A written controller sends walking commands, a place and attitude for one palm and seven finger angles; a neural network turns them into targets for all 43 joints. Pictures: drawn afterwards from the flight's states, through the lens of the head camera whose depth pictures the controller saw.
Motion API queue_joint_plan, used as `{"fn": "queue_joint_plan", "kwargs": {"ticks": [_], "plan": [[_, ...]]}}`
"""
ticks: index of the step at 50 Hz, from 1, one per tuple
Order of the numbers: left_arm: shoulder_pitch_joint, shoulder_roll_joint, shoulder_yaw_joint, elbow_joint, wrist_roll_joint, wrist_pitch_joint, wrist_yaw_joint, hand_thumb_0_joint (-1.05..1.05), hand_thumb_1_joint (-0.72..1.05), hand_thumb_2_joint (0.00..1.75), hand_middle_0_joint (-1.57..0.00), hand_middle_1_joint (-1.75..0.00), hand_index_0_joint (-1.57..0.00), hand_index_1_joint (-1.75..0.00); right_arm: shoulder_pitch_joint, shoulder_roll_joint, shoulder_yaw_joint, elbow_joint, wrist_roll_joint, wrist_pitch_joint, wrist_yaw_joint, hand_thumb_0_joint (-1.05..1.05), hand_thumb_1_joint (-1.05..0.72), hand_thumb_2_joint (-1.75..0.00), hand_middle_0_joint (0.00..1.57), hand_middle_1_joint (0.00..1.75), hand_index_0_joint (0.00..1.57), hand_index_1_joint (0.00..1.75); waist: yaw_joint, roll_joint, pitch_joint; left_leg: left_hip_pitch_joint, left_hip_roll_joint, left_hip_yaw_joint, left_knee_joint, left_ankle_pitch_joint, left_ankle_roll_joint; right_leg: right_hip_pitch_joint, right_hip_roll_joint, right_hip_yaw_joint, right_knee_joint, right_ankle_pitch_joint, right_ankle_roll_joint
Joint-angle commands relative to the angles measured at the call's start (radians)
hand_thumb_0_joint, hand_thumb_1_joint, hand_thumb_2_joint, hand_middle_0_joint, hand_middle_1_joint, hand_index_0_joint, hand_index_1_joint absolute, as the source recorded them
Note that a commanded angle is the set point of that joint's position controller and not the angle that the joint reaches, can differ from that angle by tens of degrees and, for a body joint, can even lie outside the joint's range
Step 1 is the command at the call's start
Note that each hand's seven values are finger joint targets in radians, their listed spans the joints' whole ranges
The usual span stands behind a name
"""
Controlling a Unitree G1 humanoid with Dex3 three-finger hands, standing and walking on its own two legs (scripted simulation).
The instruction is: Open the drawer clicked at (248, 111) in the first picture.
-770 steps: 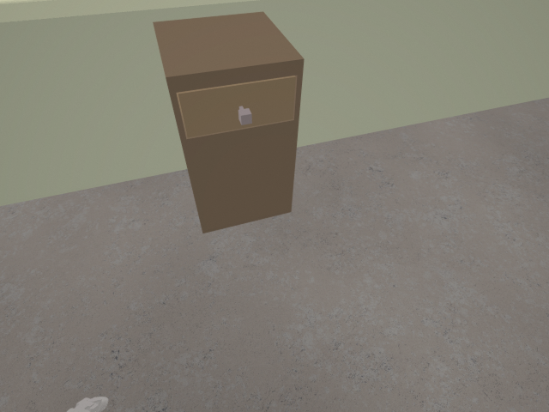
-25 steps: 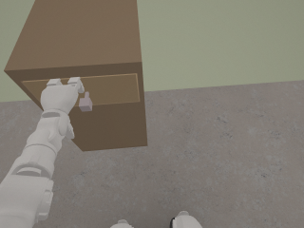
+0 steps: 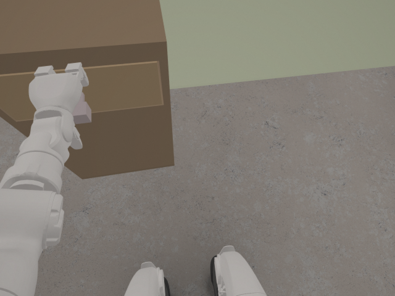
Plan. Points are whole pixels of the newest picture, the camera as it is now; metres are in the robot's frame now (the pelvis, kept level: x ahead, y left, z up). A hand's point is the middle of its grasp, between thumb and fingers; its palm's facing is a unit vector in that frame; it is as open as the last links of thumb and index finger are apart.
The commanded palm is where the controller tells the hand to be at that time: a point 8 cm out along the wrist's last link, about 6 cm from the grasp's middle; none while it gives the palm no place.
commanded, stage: move the hooked fingers above the handle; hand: left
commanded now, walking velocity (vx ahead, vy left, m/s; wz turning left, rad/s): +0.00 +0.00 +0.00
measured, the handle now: (81, 106) +0.56 +0.23 -0.07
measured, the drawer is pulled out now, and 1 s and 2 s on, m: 0.00 0.00 0.00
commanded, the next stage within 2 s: lower the fingers behind the handle in 0.78 s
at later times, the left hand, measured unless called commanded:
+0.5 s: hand (66, 109) +0.51 +0.23 -0.01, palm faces -0.07 -0.05 -1.00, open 13.8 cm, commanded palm +0.49 +0.22 +0.05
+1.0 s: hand (68, 110) +0.51 +0.22 -0.01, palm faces -0.09 -0.04 -1.00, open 13.8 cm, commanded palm +0.49 +0.22 +0.04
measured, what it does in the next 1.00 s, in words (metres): stands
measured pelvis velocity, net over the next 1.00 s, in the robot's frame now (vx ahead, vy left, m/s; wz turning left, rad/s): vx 0.01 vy -0.01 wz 0.00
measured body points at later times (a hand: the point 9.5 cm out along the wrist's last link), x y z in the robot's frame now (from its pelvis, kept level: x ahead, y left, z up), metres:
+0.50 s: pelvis +0.01 +0.00 +0.01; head +0.16 +0.01 +0.43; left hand +0.51 +0.23 +0.05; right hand +0.02 -0.28 -0.12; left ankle -0.01 +0.10 -0.66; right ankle +0.04 -0.14 -0.66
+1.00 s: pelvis +0.01 -0.01 +0.00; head +0.15 +0.00 +0.43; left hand +0.51 +0.22 +0.05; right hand +0.00 -0.28 -0.12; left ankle -0.01 +0.10 -0.66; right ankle +0.04 -0.14 -0.66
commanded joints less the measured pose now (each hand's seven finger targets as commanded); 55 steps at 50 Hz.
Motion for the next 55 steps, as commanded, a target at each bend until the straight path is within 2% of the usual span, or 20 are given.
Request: {"fn": "queue_joint_plan", "kwargs": {"ticks": [1,4,6,10,11,15,16,22,24,28,32,34,37,42,43,44,46,50,53,55], "plan": [[-0.405,0.296,0.064,-0.224,-0.002,-0.005,0.033,0.0,-0.5,0.3,-0.3,-1.2,-0.3,-1.2,0.18,-0.193,-0.058,-0.04,-0.002,-0.002,-0.019,0.0,-0.9,-0.9,0.2,0.3,0.2,0.3,0.012,0.099,-0.555,0.359,-0.031,-0.067,-0.102,0.478,-0.001,0.277,0.074,-0.021,-0.049,0.264,-0.058],[-0.394,0.285,0.06,-0.25,-0.006,-0.004,0.033,0.0,-0.5,0.3,-0.3,-1.2,-0.3,-1.2,0.182,-0.189,-0.058,-0.039,-0.001,0.002,-0.017,0.0,-0.9,-0.9,0.2,0.3,0.2,0.3,0.016,0.114,-0.558,0.383,-0.025,-0.068,-0.101,0.512,-0.006,0.275,0.076,-0.026,-0.05,0.276,-0.058],[-0.381,0.295,0.077,-0.287,-0.014,-0.01,0.035,0.0,-0.5,0.3,-0.3,-1.2,-0.3,-1.2,0.189,-0.189,-0.062,-0.039,-0.001,0.005,-0.015,0.0,-0.9,-0.9,0.2,0.3,0.2,0.3,0.027,0.121,-0.621,0.42,-0.024,-0.068,-0.097,0.571,-0.007,0.307,0.076,-0.024,-0.049,0.316,-0.057],[-0.346,0.24,0.045,-0.266,-0.024,0.0,0.032,0.0,-0.5,0.3,-0.3,-1.2,-0.3,-1.2,0.178,-0.181,-0.061,-0.032,0.003,0.011,-0.015,0.0,-0.9,-0.9,0.2,0.3,0.2,0.3,0.018,0.085,-0.552,0.4,-0.023,-0.062,-0.115,0.538,-0.002,0.315,0.077,-0.025,-0.074,0.309,-0.056],[-0.346,0.253,0.048,-0.258,-0.023,0.002,0.033,0.0,-0.5,0.3,-0.3,-1.2,-0.3,-1.2,0.183,-0.185,-0.059,-0.027,0.004,0.012,-0.017,0.0,-0.9,-0.9,0.2,0.3,0.2,0.3,0.014,0.075,-0.523,0.39,-0.024,-0.061,-0.122,0.517,-0.001,0.313,0.076,-0.027,-0.08,0.298,-0.055],[-0.381,0.199,0.012,-0.285,-0.026,-0.017,0.03,0.0,-0.5,0.3,-0.3,-1.2,-0.3,-1.2,0.184,-0.178,-0.067,-0.024,0.002,0.004,-0.022,0.0,-0.9,-0.9,0.2,0.3,0.2,0.3,-0.001,0.094,-0.521,0.439,-0.021,-0.067,-0.127,0.535,-0.003,0.288,0.076,-0.028,-0.091,0.29,-0.057],[-0.4,0.201,0.011,-0.317,-0.029,-0.028,0.032,0.0,-0.5,0.3,-0.3,-1.2,-0.3,-1.2,0.19,-0.176,-0.069,-0.024,0.001,0.002,-0.021,0.0,-0.9,-0.9,0.2,0.3,0.2,0.3,-0.001,0.125,-0.548,0.464,-0.02,-0.068,-0.124,0.556,-0.006,0.291,0.076,-0.028,-0.091,0.299,-0.056],[-0.276,0.236,0.055,-0.237,-0.022,-0.012,0.051,0.0,-0.5,0.3,-0.3,-1.2,-0.3,-1.2,0.162,-0.176,-0.057,-0.03,-0.002,0.018,-0.014,0.0,-0.9,-0.9,0.2,0.3,0.2,0.3,0.034,0.078,-0.473,0.371,-0.034,-0.039,-0.13,0.531,0.001,0.353,0.074,-0.02,-0.089,0.342,-0.058],[-0.272,0.226,0.047,-0.258,-0.016,-0.008,0.056,0.0,-0.5,0.3,-0.3,-1.2,-0.3,-1.2,0.155,-0.175,-0.06,-0.043,-0.001,0.02,-0.013,0.0,-0.9,-0.9,0.2,0.3,0.2,0.3,0.036,0.071,-0.495,0.376,-0.036,-0.036,-0.133,0.531,0.001,0.374,0.073,-0.019,-0.091,0.356,-0.058],[-0.259,0.232,0.048,-0.262,-0.024,-0.008,0.051,0.0,-0.5,0.3,-0.3,-1.2,-0.3,-1.2,0.145,-0.176,-0.059,-0.05,0.004,0.023,-0.015,0.0,-0.9,-0.9,0.2,0.3,0.2,0.3,0.035,0.041,-0.493,0.352,-0.041,-0.028,-0.137,0.489,0.007,0.406,0.072,-0.011,-0.099,0.355,-0.055],[-0.331,0.199,0.013,-0.283,-0.023,-0.033,0.049,0.0,-0.5,0.3,-0.3,-1.2,-0.3,-1.2,0.148,-0.173,-0.067,-0.042,0.005,0.011,-0.023,0.0,-0.9,-0.9,0.2,0.3,0.2,0.3,0.006,0.059,-0.486,0.369,-0.041,-0.035,-0.129,0.451,0.007,0.356,0.071,-0.01,-0.103,0.313,-0.054],[-0.365,0.229,0.032,-0.304,-0.016,-0.045,0.056,0.0,-0.5,0.3,-0.3,-1.2,-0.3,-1.2,0.151,-0.175,-0.066,-0.037,0.001,0.007,-0.026,0.0,-0.9,-0.9,0.2,0.3,0.2,0.3,0.006,0.065,-0.505,0.376,-0.039,-0.044,-0.125,0.459,0.006,0.348,0.071,-0.012,-0.091,0.306,-0.056],[-0.368,0.192,0.012,-0.281,-0.019,-0.044,0.067,0.0,-0.5,0.3,-0.3,-1.2,-0.3,-1.2,0.157,-0.172,-0.068,-0.028,-0.002,0.002,-0.023,0.0,-0.9,-0.9,0.2,0.3,0.2,0.3,-0.004,0.092,-0.509,0.403,-0.037,-0.051,-0.115,0.489,0.0,0.308,0.072,-0.019,-0.087,0.3,-0.057],[-0.369,0.219,0.022,-0.225,-0.02,-0.004,0.07,0.0,-0.5,0.3,-0.3,-1.2,-0.3,-1.2,0.154,-0.178,-0.06,-0.028,0.0,0.006,-0.017,0.0,-0.9,-0.9,0.2,0.3,0.2,0.3,0.001,0.077,-0.495,0.358,-0.041,-0.04,-0.12,0.456,0.004,0.332,0.072,-0.017,-0.089,0.3,-0.055],[-0.351,0.259,0.052,-0.229,-0.019,0.002,0.066,0.0,-0.5,0.3,-0.3,-1.2,-0.3,-1.2,0.155,-0.185,-0.057,-0.03,-0.001,0.009,-0.017,0.0,-0.9,-0.9,0.2,0.3,0.2,0.3,0.019,0.074,-0.518,0.356,-0.043,-0.041,-0.124,0.467,0.003,0.358,0.072,-0.016,-0.084,0.313,-0.056],[-0.33,0.257,0.049,-0.226,-0.021,0.007,0.059,0.0,-0.5,0.3,-0.3,-1.2,-0.3,-1.2,0.15,-0.183,-0.054,-0.038,0.0,0.012,-0.015,0.0,-0.9,-0.9,0.2,0.3,0.2,0.3,0.03,0.089,-0.532,0.356,-0.045,-0.035,-0.127,0.472,0.003,0.375,0.072,-0.013,-0.084,0.324,-0.057],[-0.306,0.22,0.028,-0.209,-0.023,0.008,0.045,0.0,-0.5,0.3,-0.3,-1.2,-0.3,-1.2,0.154,-0.179,-0.056,-0.037,0.001,0.013,-0.015,0.0,-0.9,-0.9,0.2,0.3,0.2,0.3,0.019,0.065,-0.514,0.353,-0.04,-0.038,-0.121,0.484,0.004,0.363,0.074,-0.015,-0.083,0.333,-0.055],[-0.249,0.262,0.07,-0.214,-0.035,-0.022,0.026,0.0,-0.5,0.3,-0.3,-1.2,-0.3,-1.2,0.149,-0.183,-0.051,-0.042,0.001,0.013,-0.019,0.0,-0.9,-0.9,0.2,0.3,0.2,0.3,0.035,0.006,-0.496,0.278,-0.043,-0.025,-0.113,0.433,0.014,0.399,0.07,-0.002,-0.076,0.339,-0.053],[-0.266,0.258,0.063,-0.254,-0.015,-0.056,0.041,0.0,-0.5,0.3,-0.3,-1.2,-0.3,-1.2,0.144,-0.179,-0.054,-0.041,-0.001,0.01,-0.021,0.0,-0.9,-0.9,0.2,0.3,0.2,0.3,0.039,0.051,-0.482,0.271,-0.04,-0.027,-0.102,0.407,0.01,0.346,0.069,-0.005,-0.06,0.296,-0.057],[-0.276,0.255,0.07,-0.253,-0.016,-0.067,0.058,0.0,-0.5,0.3,-0.3,-1.2,-0.3,-1.2,0.142,-0.179,-0.055,-0.036,-0.004,0.006,-0.019,0.0,-0.9,-0.9,0.2,0.3,0.2,0.3,0.03,0.032,-0.479,0.256,-0.04,-0.034,-0.087,0.398,0.011,0.321,0.07,-0.006,-0.048,0.279,-0.057]]}}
